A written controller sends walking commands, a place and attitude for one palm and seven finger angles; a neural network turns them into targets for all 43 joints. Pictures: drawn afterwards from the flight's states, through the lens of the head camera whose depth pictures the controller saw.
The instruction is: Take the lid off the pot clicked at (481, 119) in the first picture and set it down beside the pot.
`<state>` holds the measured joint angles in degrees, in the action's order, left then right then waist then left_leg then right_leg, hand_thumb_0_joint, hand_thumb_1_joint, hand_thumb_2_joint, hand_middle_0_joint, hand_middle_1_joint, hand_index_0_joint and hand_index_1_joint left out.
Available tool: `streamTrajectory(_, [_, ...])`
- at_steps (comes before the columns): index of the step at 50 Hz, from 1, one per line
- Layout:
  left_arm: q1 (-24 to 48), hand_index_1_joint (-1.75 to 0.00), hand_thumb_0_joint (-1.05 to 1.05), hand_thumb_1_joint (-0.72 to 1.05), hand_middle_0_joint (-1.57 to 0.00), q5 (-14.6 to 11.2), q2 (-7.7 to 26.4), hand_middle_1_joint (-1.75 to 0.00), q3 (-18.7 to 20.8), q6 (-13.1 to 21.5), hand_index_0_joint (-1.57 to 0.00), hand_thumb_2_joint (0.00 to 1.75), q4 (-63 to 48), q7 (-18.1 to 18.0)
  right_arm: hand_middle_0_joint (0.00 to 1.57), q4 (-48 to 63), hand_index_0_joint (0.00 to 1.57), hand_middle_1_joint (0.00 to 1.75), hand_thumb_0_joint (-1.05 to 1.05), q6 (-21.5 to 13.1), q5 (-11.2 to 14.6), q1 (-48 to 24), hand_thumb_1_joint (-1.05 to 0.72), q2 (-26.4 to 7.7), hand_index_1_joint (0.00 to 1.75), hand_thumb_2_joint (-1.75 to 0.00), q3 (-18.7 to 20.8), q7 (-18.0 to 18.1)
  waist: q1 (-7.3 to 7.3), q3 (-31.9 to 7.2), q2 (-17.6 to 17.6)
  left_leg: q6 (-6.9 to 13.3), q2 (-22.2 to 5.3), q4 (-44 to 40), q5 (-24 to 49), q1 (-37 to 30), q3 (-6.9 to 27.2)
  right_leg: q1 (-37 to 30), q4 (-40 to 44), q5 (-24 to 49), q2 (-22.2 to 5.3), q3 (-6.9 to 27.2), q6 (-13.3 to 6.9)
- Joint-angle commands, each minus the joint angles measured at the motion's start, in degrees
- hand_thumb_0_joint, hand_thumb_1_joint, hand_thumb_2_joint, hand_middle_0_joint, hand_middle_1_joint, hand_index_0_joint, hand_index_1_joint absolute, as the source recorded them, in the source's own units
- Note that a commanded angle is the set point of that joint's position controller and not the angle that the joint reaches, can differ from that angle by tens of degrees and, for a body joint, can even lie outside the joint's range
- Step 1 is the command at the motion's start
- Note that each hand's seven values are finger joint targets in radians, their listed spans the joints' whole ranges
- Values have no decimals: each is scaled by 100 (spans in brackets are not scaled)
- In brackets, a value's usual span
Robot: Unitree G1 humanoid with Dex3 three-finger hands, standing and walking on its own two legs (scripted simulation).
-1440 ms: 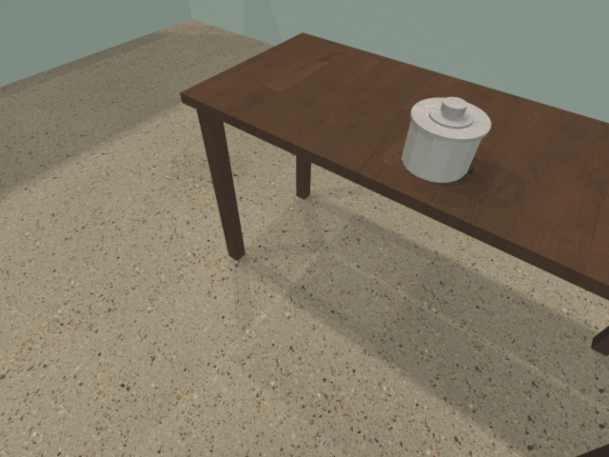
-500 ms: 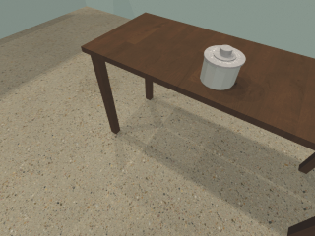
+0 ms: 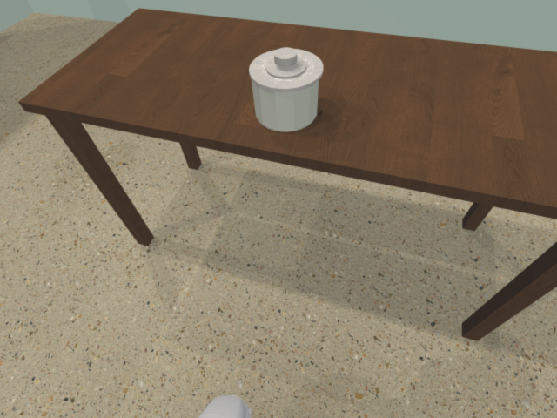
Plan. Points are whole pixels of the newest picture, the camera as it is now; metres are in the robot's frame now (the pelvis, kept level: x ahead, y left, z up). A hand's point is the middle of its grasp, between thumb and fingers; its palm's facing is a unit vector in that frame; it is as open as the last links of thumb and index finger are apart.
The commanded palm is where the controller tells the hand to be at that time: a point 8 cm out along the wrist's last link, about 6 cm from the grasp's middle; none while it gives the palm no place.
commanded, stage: turn to face it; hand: left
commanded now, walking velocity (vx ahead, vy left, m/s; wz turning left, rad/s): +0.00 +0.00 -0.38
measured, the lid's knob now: (285, 57) +0.76 +0.05 +0.10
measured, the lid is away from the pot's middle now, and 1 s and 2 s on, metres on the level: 0.00 0.00 0.00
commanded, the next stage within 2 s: take the last steps up to it in 0.32 s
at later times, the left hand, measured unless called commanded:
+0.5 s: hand out of the picture +0.12 +0.27 -0.18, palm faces -0.15 -0.97 -0.20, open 7.4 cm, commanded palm none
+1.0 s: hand (193, 362) +0.22 +0.19 -0.16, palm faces -0.16 -0.96 -0.21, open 7.1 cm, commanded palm none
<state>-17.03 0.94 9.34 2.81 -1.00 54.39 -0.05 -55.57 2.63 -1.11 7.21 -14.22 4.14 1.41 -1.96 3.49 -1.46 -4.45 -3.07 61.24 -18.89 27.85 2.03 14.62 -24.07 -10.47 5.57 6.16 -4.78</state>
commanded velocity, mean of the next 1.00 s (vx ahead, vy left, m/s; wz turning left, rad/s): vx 0.16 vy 0.01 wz -0.11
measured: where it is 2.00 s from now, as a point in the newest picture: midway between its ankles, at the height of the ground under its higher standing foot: outside the picture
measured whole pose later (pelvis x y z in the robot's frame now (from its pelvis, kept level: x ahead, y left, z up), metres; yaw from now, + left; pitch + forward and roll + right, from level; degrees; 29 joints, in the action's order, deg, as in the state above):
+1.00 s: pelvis +0.11 +0.02 +0.00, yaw -12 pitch +0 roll -1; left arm -14.1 0.9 9.1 3.6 4.2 56.8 -1.4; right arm -64.3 0.1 -1.6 22.7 -9.4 3.4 -0.1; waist 2.1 0.4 -1.4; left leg -1.1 -5.7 58.7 -18.1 28.3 -4.1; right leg 5.1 -21.2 -15.7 -0.5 -7.3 -0.9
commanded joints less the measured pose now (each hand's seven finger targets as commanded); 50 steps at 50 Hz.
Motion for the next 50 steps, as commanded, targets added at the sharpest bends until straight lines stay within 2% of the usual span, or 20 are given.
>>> streamTrajectory(1, [-434, -30, 0, 90, -20, 15, 1195, -30, 339, 76, -20, 90, -337, -112, 20, 498, 20, 30, 0, -138, 13, -168, -90, -401, 30, -90, 27, 66, -63, -613, 811, 4, -25, -245, -166, 553, 60, -1140, 558, 1636, -1586, 1845, -507])
streamTrajectory(8, [-176, -30, 0, 90, -20, 67, 1377, -30, 385, 20, -20, 90, -465, -136, 20, 604, 20, 30, 0, -218, 96, -32, -90, -310, 30, -90, -21, 63, -37, -663, 1011, 177, 164, -1699, -511, -431, -55, -686, 464, 1738, -1569, 2143, -696])
streamTrajectory(12, [256, -30, 0, 90, -20, 4, 1345, -30, 373, -10, -20, 90, -571, -118, 20, 415, 20, 30, 0, -309, 122, 766, -90, -318, 30, -90, -35, 103, 370, -742, 809, 308, 257, -3624, 531, -1920, -88, 71, 28, 1321, -1126, 1915, -234])
streamTrajectory(13, [246, -30, 0, 90, -20, -11, 1133, -30, 341, -24, -20, 90, -625, -111, 20, 379, 20, 30, 0, -356, 112, 965, -90, -523, 30, -90, 2, 119, 432, -786, 254, 439, -250, -4106, 627, -2540, 348, 713, -443, 430, -710, 1460, 3])
streamTrajectory(14, [147, -30, 0, 90, -20, -41, 842, -30, 288, -35, -20, 90, -694, -58, 20, 464, 20, 30, 0, -369, 23, 933, -90, -1013, 30, -90, 66, 104, 374, -640, -1295, 870, -1461, -4651, 905, -2846, 1803, 1676, -1485, -1171, 60, 613, 341])
streamTrajectory(15, [273, -30, 0, 90, -20, 17, 922, -30, 287, -10, -20, 90, -707, -61, 20, 579, 20, 30, 0, -318, -6, 850, -90, -1072, 30, -90, 50, 96, 328, -281, -1303, 1360, -2134, -4810, 1324, -2242, 2248, 1842, -2607, -2102, -40, 9, 557])
streamTrajectory(16, [236, -30, 0, 90, -20, 42, 995, -30, 309, -11, -20, 90, -687, -32, 20, 699, 20, 30, 0, -310, -52, 629, -90, -938, 30, -90, -16, 102, 217, -142, -687, 1547, -2051, -4835, 1204, -1593, 2005, 1563, -3240, -1882, -315, 97, 615])
streamTrajectory(17, [194, -30, 0, 90, -20, 102, 1017, -30, 346, -41, -20, 90, -492, -13, 20, 607, 20, 30, 0, -372, -58, 543, -90, -597, 30, -90, -111, 136, 123, -13, -651, 1335, -1560, -4777, 1999, -1636, 1508, 1652, -3585, -1446, -326, 81, 675])
streamTrajectory(21, [46, -30, 0, 90, -20, 33, 788, -30, 240, -74, -20, 90, -269, 23, 20, 445, 20, 30, 0, -428, -17, 795, -90, -467, 30, -90, -202, 173, 97, -420, -528, 1182, -974, -4298, 3862, -2286, 275, 1676, -4062, -999, -464, -162, 744])
streamTrajectory(23, [136, -30, 0, 90, -20, 28, 699, -30, 182, -75, -20, 90, -268, 50, 20, 298, 20, 30, 0, -474, -4, 1185, -90, -436, 30, -90, -208, 168, 227, -542, -492, 1236, -1008, -4404, 3361, -2647, 295, 1751, -3890, -921, -503, -315, 731])
streamTrajectory(28, [906, -30, 0, 90, -20, 59, 601, -30, 84, -4, -20, 90, -413, 125, 20, -142, 20, 30, 0, -578, -43, 1970, -90, -390, 30, -90, -165, 137, 571, 81, -440, 1545, -1344, -4925, 1697, -2744, 759, 2064, -2994, -1004, -848, -494, 607])
streamTrajectory(33, [1291, -30, 0, 90, -20, 47, 382, -30, -6, 88, -20, 90, -458, 172, 20, -458, 20, 30, 0, -608, -82, 2246, -90, -394, 30, -90, -139, 102, 665, 242, -604, 1565, -1332, -5046, 1119, -2575, 630, 1501, -1747, -1253, -914, -926, 464])
streamTrajectory(36, [1082, -30, 0, 90, -20, 35, 295, -30, 18, 155, -20, 90, -373, 168, 20, -602, 20, 30, 0, -604, -87, 2224, -90, -390, 30, -90, -139, 79, 492, 81, -541, 1449, -1211, -4761, 1140, -2252, 423, 673, -945, -1087, -793, -1103, 407])
streamTrajectory(38, [343, -30, 0, 90, -20, 43, 412, -30, 89, 221, -20, 90, -64, 127, 20, -682, 20, 30, 0, -595, -35, 2107, -90, -264, 30, -90, -160, 60, 121, -204, -68, 1135, -841, -3923, 802, -1483, 39, -924, 11, -357, -664, -1206, 329])
streamTrajectory(39, [-306, -30, 0, 90, -20, 53, 701, -30, 170, 294, -20, 90, 174, 71, 20, -667, 20, 30, 0, -622, 29, 2016, -90, -125, 30, -90, -202, 19, -170, -527, 426, 890, -515, -2989, 523, -603, -409, -2214, 220, -495, -1260, -541, 90])
streamTrajectory(40, [-1040, -30, 0, 90, -20, 55, 1286, -30, 307, 355, -20, 90, 394, -11, 20, -487, 20, 30, 0, -648, 67, 1906, -90, 186, 30, -90, -251, -14, -409, -679, 1761, 580, 131, -1474, -943, 861, -1049, -3200, 785, -950, -2702, 1355, -489])
streamTrajectory(41, [-1377, -30, 0, 90, -20, -42, 1426, -30, 323, 330, -20, 90, 477, -62, 20, -325, 20, 30, 0, -611, -7, 1441, -90, -83, 30, -90, -188, -23, -543, -511, 1386, 559, 10, -387, -1628, 1220, -624, -2644, 1272, -1145, -3222, 2061, -819])
streamTrajectory(43, [-718, -30, 0, 90, -20, -52, 1046, -30, 275, 357, -20, 90, 377, -115, 20, -412, 20, 30, 0, -528, -9, 1353, -90, -3, 30, -90, -85, -70, -233, 76, 1015, 580, -303, 274, -819, 1200, -331, -1607, 1497, -1618, -2889, 1450, -732])
streamTrajectory(46, [-203, -30, 0, 90, -20, -3, 432, -30, 85, 452, -20, 90, 287, -131, 20, -606, 20, 30, 0, -412, -38, 1641, -90, 334, 30, -90, -89, -132, 272, 507, 609, 363, -471, 84, 35, 738, -429, -586, 1528, -103, -2313, 16, -429])
streamTrajectory(50, [-271, -30, 0, 90, -20, 34, 510, -30, 91, 551, -20, 90, 273, -140, 20, -430, 20, 30, 0, -346, -29, 1475, -90, 450, 30, -90, -68, -207, 341, 423, 755, 243, -430, -585, 544, 440, -622, -324, 1437, 1093, -2162, -561, -416])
